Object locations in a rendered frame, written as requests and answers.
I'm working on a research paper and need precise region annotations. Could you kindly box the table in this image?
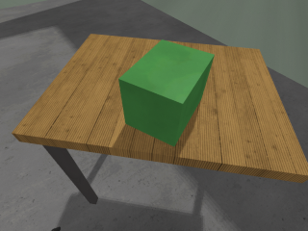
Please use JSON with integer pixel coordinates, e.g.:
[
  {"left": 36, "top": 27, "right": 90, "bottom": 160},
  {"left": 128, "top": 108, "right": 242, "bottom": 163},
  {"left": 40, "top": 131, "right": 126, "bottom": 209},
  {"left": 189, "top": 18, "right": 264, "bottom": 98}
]
[{"left": 12, "top": 34, "right": 308, "bottom": 205}]

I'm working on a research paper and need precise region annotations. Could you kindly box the carton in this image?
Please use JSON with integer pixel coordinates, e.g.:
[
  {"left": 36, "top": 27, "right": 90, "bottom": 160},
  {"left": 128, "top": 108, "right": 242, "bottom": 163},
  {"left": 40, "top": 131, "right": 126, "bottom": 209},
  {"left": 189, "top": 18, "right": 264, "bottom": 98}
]
[{"left": 118, "top": 39, "right": 215, "bottom": 146}]

